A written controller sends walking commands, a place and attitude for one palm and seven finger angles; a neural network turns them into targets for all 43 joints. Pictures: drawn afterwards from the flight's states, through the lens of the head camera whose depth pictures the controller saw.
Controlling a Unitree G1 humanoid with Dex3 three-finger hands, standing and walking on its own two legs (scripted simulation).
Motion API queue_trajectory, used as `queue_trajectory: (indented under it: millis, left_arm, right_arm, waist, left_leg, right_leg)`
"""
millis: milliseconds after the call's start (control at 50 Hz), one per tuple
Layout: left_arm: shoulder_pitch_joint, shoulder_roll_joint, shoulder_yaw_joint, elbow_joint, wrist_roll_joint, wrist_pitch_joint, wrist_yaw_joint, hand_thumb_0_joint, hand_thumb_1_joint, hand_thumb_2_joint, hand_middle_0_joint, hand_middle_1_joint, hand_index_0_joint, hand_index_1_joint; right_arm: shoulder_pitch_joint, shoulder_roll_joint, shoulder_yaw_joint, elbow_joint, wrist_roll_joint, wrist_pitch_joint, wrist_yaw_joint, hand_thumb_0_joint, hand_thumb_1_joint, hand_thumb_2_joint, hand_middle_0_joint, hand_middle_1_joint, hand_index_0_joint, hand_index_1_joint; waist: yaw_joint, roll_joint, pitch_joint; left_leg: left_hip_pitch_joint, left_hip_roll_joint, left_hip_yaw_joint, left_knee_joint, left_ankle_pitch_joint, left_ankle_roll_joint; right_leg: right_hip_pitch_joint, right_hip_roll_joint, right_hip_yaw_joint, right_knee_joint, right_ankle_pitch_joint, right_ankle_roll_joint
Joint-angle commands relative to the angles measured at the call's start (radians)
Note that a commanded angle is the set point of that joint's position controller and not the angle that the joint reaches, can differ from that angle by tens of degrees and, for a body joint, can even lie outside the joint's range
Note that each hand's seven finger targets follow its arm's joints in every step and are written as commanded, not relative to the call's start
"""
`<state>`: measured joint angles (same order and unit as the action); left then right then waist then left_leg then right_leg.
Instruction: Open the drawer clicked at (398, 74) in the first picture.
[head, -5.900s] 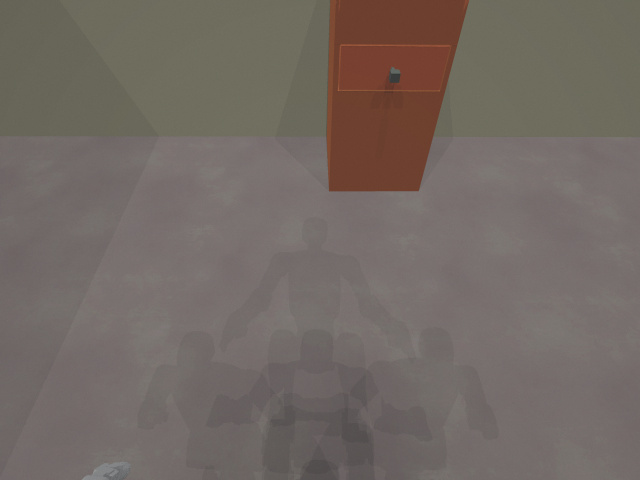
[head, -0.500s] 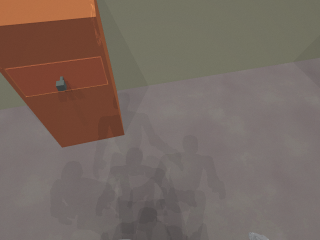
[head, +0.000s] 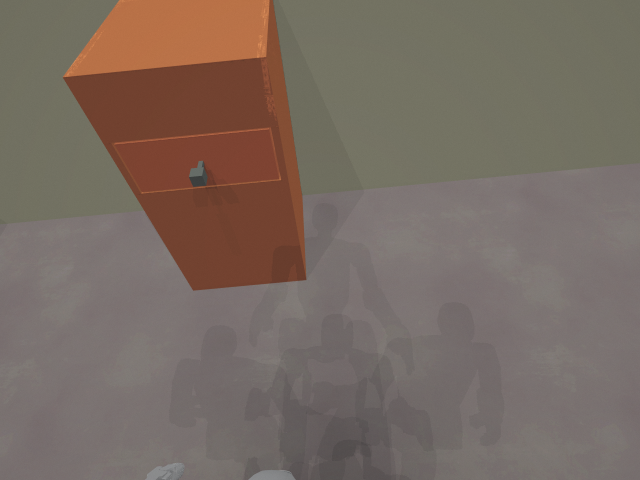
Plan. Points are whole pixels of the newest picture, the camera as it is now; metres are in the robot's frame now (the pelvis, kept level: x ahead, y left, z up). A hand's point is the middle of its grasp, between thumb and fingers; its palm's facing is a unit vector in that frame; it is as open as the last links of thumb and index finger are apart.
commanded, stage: turn to face it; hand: left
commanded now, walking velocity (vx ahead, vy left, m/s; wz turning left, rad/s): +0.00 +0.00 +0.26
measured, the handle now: (199, 172) +0.83 +0.36 -0.16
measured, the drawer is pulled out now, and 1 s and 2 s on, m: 0.00 0.00 0.00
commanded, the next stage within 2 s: take the last steps up to it in 0.02 s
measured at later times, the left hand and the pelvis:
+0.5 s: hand out of the picture -0.07 +0.24 -0.18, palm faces +0.22 -0.95 -0.21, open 7.3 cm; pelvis +0.01 +0.05 +0.00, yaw +8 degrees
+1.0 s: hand (197, 402) +0.26 +0.23 -0.16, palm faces +0.16 -0.97 -0.18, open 7.3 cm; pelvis +0.17 +0.04 -0.01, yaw +9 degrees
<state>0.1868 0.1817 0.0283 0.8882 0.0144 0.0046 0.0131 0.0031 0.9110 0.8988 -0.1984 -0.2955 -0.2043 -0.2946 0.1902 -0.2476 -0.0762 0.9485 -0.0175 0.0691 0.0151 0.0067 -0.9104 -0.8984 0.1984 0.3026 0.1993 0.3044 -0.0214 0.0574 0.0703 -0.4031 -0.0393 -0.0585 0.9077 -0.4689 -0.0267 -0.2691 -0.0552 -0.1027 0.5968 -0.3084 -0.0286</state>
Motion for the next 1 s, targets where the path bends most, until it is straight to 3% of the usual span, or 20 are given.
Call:
queue_trajectory:
  millis: [0, 100, 220, 280, 340, 360, 380, 400, 440, 480, 560, 660, 780, 820, 840, 860, 880, 900, 920, 980]
  left_arm:
    - [-0.014, 0.184, 0.047, -0.060, 0.006, -0.018, 0.023, 0.000, 0.900, 0.900, -0.200, -0.300, -0.200, -0.300]
    - [0.081, 0.183, 0.047, -0.009, 0.012, -0.020, 0.025, 0.000, 0.900, 0.900, -0.200, -0.300, -0.200, -0.300]
    - [0.186, 0.215, 0.065, 0.070, 0.019, -0.033, 0.013, 0.000, 0.900, 0.900, -0.200, -0.300, -0.200, -0.300]
    - [0.184, 0.221, 0.068, 0.099, 0.022, -0.036, 0.007, 0.000, 0.900, 0.900, -0.200, -0.300, -0.200, -0.300]
    - [0.130, 0.215, 0.064, 0.113, 0.012, -0.028, 0.002, 0.000, 0.900, 0.900, -0.200, -0.300, -0.200, -0.300]
    - [0.114, 0.183, 0.057, 0.109, 0.006, -0.025, -0.003, 0.000, 0.900, 0.900, -0.200, -0.300, -0.200, -0.300]
    - [0.108, 0.124, 0.046, 0.091, 0.003, -0.021, -0.011, 0.000, 0.900, 0.900, -0.200, -0.300, -0.200, -0.300]
    - [0.043, 0.073, 0.026, 0.047, 0.008, -0.020, -0.014, 0.000, 0.900, 0.900, -0.200, -0.300, -0.200, -0.300]
    - [-0.034, 0.089, 0.031, 0.044, 0.018, -0.015, -0.015, 0.000, 0.900, 0.900, -0.200, -0.300, -0.200, -0.300]
    - [0.042, 0.094, 0.032, 0.093, 0.016, -0.021, -0.032, 0.000, 0.900, 0.900, -0.200, -0.300, -0.200, -0.300]
    - [0.093, 0.068, 0.025, 0.124, 0.014, -0.011, -0.028, 0.000, 0.900, 0.900, -0.200, -0.300, -0.200, -0.300]
    - [-0.020, 0.050, 0.025, 0.086, 0.009, -0.014, -0.027, 0.000, 0.900, 0.900, -0.200, -0.300, -0.200, -0.300]
    - [-0.129, 0.026, 0.025, 0.045, 0.004, -0.031, -0.031, 0.000, 0.900, 0.900, -0.200, -0.300, -0.200, -0.300]
    - [-0.055, 0.035, 0.032, 0.065, 0.006, -0.039, -0.031, 0.000, 0.900, 0.900, -0.200, -0.300, -0.200, -0.300]
    - [0.059, 0.050, 0.038, 0.101, 0.008, -0.048, -0.029, 0.000, 0.900, 0.900, -0.200, -0.300, -0.200, -0.300]
    - [0.202, 0.101, 0.053, 0.146, 0.013, -0.061, -0.023, 0.000, 0.900, 0.900, -0.200, -0.300, -0.200, -0.300]
    - [0.353, 0.203, 0.081, 0.180, 0.018, -0.074, -0.009, 0.000, 0.900, 0.900, -0.200, -0.300, -0.200, -0.300]
    - [0.388, 0.267, 0.089, 0.195, -0.001, -0.069, -0.007, 0.000, 0.900, 0.900, -0.200, -0.300, -0.200, -0.300]
    - [0.300, 0.244, 0.086, 0.172, -0.007, -0.064, -0.003, 0.000, 0.900, 0.900, -0.200, -0.300, -0.200, -0.300]
    - [0.099, 0.101, 0.045, 0.129, 0.002, -0.069, 0.008, 0.000, 0.900, 0.900, -0.200, -0.300, -0.200, -0.300]
  right_arm:
    - [0.018, -0.070, -0.022, -0.041, -0.002, -0.013, 0.003, 0.000, -0.900, -0.900, 0.200, 0.300, 0.200, 0.300]
    - [-0.024, -0.048, -0.009, -0.024, 0.000, -0.011, 0.000, 0.000, -0.900, -0.900, 0.200, 0.300, 0.200, 0.300]
    - [-0.097, -0.032, 0.008, -0.037, -0.003, -0.037, 0.013, 0.000, -0.900, -0.900, 0.200, 0.300, 0.200, 0.300]
    - [-0.072, -0.018, 0.012, -0.034, 0.001, -0.050, 0.018, 0.000, -0.900, -0.900, 0.200, 0.300, 0.200, 0.300]
    - [0.057, -0.011, 0.020, 0.014, -0.001, -0.068, 0.011, 0.000, -0.900, -0.900, 0.200, 0.300, 0.200, 0.300]
    - [0.132, -0.046, 0.014, 0.038, -0.001, -0.077, 0.002, 0.000, -0.900, -0.900, 0.200, 0.300, 0.200, 0.300]
    - [0.199, -0.124, -0.006, 0.053, -0.009, -0.080, -0.006, 0.000, -0.900, -0.900, 0.200, 0.300, 0.200, 0.300]
    - [0.280, -0.189, -0.016, 0.064, -0.013, -0.079, -0.016, 0.000, -0.900, -0.900, 0.200, 0.300, 0.200, 0.300]
    - [0.229, -0.137, 0.001, 0.073, -0.010, -0.084, -0.029, 0.000, -0.900, -0.900, 0.200, 0.300, 0.200, 0.300]
    - [0.143, -0.078, 0.021, 0.053, -0.003, -0.101, -0.034, 0.000, -0.900, -0.900, 0.200, 0.300, 0.200, 0.300]
    - [0.182, -0.052, 0.025, 0.081, 0.007, -0.128, -0.039, 0.000, -0.900, -0.900, 0.200, 0.300, 0.200, 0.300]
    - [0.276, -0.025, 0.025, 0.137, 0.004, -0.140, -0.048, 0.000, -0.900, -0.900, 0.200, 0.300, 0.200, 0.300]
    - [0.327, -0.021, 0.020, 0.186, -0.011, -0.137, -0.049, 0.000, -0.900, -0.900, 0.200, 0.300, 0.200, 0.300]
    - [0.313, -0.029, 0.021, 0.191, -0.008, -0.135, -0.051, 0.000, -0.900, -0.900, 0.200, 0.300, 0.200, 0.300]
    - [0.306, -0.033, 0.022, 0.193, -0.004, -0.135, -0.050, 0.000, -0.900, -0.900, 0.200, 0.300, 0.200, 0.300]
    - [0.299, -0.023, 0.020, 0.186, 0.005, -0.141, -0.045, 0.000, -0.900, -0.900, 0.200, 0.300, 0.200, 0.300]
    - [0.323, 0.020, 0.024, 0.159, 0.017, -0.147, -0.035, 0.000, -0.900, -0.900, 0.200, 0.300, 0.200, 0.300]
    - [0.318, 0.020, 0.023, 0.136, 0.019, -0.143, -0.036, 0.000, -0.900, -0.900, 0.200, 0.300, 0.200, 0.300]
    - [0.227, 0.018, 0.018, 0.124, 0.016, -0.133, -0.032, 0.000, -0.900, -0.900, 0.200, 0.300, 0.200, 0.300]
    - [0.197, 0.067, 0.018, 0.119, -0.005, -0.108, -0.019, 0.000, -0.900, -0.900, 0.200, 0.300, 0.200, 0.300]
  waist:
    - [-0.002, -0.201, -0.044]
    - [0.044, -0.222, -0.047]
    - [0.105, -0.218, -0.049]
    - [0.092, -0.230, -0.057]
    - [0.021, -0.186, -0.053]
    - [-0.015, -0.078, -0.070]
    - [-0.045, 0.153, -0.067]
    - [-0.082, 0.264, 0.002]
    - [-0.063, 0.197, 0.096]
    - [-0.003, 0.089, 0.089]
    - [0.024, 0.036, 0.055]
    - [0.001, 0.031, 0.069]
    - [-0.026, 0.058, 0.099]
    - [0.017, 0.050, 0.061]
    - [0.070, 0.020, -0.002]
    - [0.130, -0.030, -0.084]
    - [0.172, -0.253, -0.218]
    - [0.149, -0.294, -0.259]
    - [0.151, -0.219, -0.184]
    - [0.040, -0.076, -0.016]
  left_leg:
    - [-0.118, 0.059, 0.004, 0.299, 0.086, -0.019]
    - [-0.082, 0.072, 0.050, 0.150, 0.068, -0.039]
    - [-0.077, 0.094, 0.110, -0.085, 0.021, -0.019]
    - [0.005, 0.090, 0.140, -0.204, 0.002, 0.004]
    - [0.274, 0.057, 0.208, -0.455, 0.150, 0.017]
    - [0.409, 0.086, 0.160, -0.537, 0.138, 0.028]
    - [0.512, 0.267, -0.096, -0.618, -0.012, 0.094]
    - [0.476, 0.425, -0.310, -0.746, -0.105, 0.190]
    - [0.327, 0.414, -0.313, -0.795, -0.168, 0.219]
    - [0.295, 0.343, -0.169, -0.780, 0.001, 0.189]
    - [0.337, 0.289, -0.038, -0.765, 0.310, 0.191]
    - [0.422, 0.308, -0.011, -0.735, 0.523, 0.213]
    - [0.380, 0.311, 0.016, -0.663, 0.623, 0.189]
    - [0.356, 0.295, 0.051, -0.558, 0.759, 0.169]
    - [0.337, 0.259, 0.082, -0.426, 0.819, 0.142]
    - [0.211, 0.219, 0.111, -0.233, 0.769, 0.107]
    - [-0.022, 0.100, 0.183, 0.073, 0.384, 0.066]
    - [-0.127, 0.038, 0.127, 0.342, -0.097, 0.058]
    - [-0.170, 0.092, 0.043, 0.432, -0.067, 0.065]
    - [-0.144, 0.177, 0.035, 0.351, 0.143, 0.048]
  right_leg:
    - [0.062, -0.256, 0.173, -0.295, 0.282, -0.076]
    - [0.114, -0.262, 0.134, -0.298, 0.320, -0.095]
    - [0.207, -0.324, 0.201, -0.367, 0.017, -0.116]
    - [0.171, -0.331, 0.195, -0.374, -0.077, -0.114]
    - [-0.005, -0.251, 0.085, -0.306, -0.176, -0.049]
    - [-0.104, -0.202, 0.026, -0.201, -0.192, -0.009]
    - [-0.283, -0.095, -0.062, 0.025, -0.232, 0.045]
    - [-0.422, -0.015, -0.094, 0.247, -0.288, 0.063]
    - [-0.456, -0.065, 0.036, 0.451, -0.200, 0.039]
    - [-0.404, -0.087, 0.049, 0.490, -0.061, 0.044]
    - [-0.381, -0.081, 0.042, 0.483, 0.052, 0.073]
    - [-0.421, -0.084, 0.033, 0.337, 0.071, 0.080]
    - [-0.264, -0.033, -0.016, 0.098, 0.052, 0.037]
    - [-0.112, 0.011, -0.047, 0.020, 0.067, 0.015]
    - [0.039, 0.037, -0.065, -0.052, 0.119, 0.004]
    - [0.277, -0.014, 0.006, -0.074, 0.171, -0.027]
    - [0.517, -0.277, 0.340, -0.152, 0.233, -0.124]
    - [0.498, -0.441, 0.591, -0.284, 0.232, -0.221]
    - [0.360, -0.431, 0.609, -0.353, 0.008, -0.226]
    - [0.052, -0.313, 0.323, -0.406, -0.039, -0.135]
